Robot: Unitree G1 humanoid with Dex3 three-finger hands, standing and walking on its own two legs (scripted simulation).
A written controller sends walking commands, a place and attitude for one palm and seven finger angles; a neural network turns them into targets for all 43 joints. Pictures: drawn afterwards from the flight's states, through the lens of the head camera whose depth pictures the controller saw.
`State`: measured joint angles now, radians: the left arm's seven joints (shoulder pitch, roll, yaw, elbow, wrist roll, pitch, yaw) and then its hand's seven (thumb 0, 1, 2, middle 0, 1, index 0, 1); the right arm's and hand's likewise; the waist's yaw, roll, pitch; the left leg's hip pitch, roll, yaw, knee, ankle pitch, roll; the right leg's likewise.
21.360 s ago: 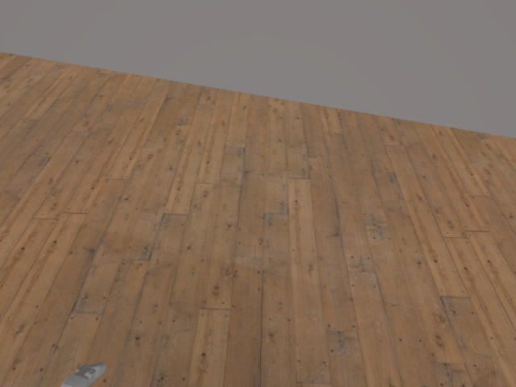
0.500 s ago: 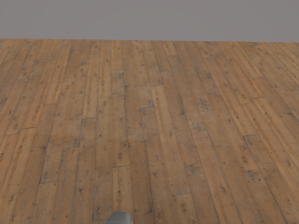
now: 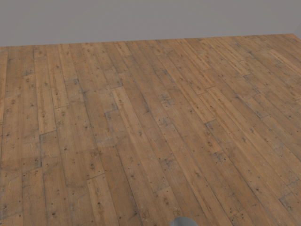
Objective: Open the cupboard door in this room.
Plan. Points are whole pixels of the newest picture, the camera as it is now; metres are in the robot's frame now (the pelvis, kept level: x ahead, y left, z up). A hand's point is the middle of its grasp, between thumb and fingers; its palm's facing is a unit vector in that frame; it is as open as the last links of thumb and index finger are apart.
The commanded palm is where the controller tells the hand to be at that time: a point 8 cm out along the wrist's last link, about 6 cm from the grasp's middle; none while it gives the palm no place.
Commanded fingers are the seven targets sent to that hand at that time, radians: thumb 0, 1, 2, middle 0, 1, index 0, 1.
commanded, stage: turn or walk to find it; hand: left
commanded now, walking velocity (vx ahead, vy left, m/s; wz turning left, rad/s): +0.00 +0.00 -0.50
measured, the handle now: out of the picture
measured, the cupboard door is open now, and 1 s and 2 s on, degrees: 0 0 0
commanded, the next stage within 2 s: none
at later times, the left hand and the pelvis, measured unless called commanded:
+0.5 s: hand out of the picture +0.14 +0.08 -0.15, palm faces -0.23 -0.94 -0.26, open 7.4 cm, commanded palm none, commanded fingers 0.00 0.90 0.90 -0.20 -0.30 -0.20 -0.30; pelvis +0.00 -0.09 +0.00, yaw -15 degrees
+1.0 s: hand (100, 224) +0.14 +0.16 -0.19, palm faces -0.37 -0.90 -0.22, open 7.4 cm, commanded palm none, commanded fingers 0.00 0.90 0.90 -0.20 -0.30 -0.20 -0.30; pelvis +0.03 -0.02 -0.01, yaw -29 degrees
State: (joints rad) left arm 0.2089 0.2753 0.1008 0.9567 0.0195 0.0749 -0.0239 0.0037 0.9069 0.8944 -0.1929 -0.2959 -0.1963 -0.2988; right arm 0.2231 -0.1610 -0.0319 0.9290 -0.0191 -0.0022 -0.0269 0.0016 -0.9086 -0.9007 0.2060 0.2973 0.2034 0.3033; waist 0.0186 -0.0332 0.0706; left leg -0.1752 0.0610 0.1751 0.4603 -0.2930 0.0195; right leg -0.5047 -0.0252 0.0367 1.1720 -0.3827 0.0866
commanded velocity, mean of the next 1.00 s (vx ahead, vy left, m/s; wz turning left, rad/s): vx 0.00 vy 0.00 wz -0.50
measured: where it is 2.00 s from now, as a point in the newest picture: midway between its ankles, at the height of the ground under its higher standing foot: outside the picture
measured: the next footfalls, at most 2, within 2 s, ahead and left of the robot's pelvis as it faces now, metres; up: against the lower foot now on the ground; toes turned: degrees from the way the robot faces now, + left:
right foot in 0.20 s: +0.03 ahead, -0.14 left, +0.00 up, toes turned -14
left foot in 0.92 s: +0.11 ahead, +0.05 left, +0.00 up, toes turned -26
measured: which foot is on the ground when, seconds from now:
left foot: down 0.00-0.22, up 0.24-0.90, down 0.92-1.00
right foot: up 0.00-0.18, down 0.20-0.92, up 0.94-1.00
